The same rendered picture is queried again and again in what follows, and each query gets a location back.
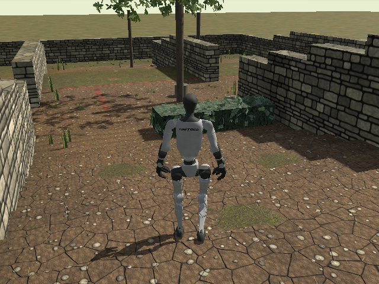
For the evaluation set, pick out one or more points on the left robot upper arm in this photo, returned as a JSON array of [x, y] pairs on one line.
[[171, 124]]

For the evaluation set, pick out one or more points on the robot head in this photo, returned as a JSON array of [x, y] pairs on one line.
[[190, 103]]

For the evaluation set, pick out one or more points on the robot right forearm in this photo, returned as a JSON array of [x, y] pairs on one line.
[[219, 158]]

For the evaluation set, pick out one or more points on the right robot thigh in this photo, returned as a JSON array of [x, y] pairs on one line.
[[204, 179]]

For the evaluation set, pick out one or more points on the robot left hand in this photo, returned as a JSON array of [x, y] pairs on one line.
[[163, 169]]

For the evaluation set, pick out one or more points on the robot left forearm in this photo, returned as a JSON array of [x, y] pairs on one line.
[[161, 157]]

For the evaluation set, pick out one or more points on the right robot upper arm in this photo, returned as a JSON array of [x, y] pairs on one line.
[[207, 125]]

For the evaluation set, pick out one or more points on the robot right hand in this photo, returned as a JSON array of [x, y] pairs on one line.
[[218, 170]]

